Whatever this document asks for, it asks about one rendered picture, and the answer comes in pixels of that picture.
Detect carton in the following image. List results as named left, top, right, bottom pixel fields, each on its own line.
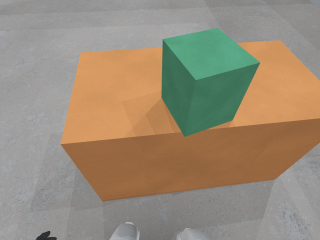
left=161, top=28, right=260, bottom=137

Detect robot thigh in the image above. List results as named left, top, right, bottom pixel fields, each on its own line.
left=109, top=223, right=140, bottom=240
left=176, top=229, right=211, bottom=240

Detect pedestal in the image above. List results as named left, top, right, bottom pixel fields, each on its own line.
left=60, top=40, right=320, bottom=201

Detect robot left thigh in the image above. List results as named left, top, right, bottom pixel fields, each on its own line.
left=109, top=223, right=140, bottom=240

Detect robot right thigh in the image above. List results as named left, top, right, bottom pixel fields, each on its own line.
left=176, top=229, right=211, bottom=240

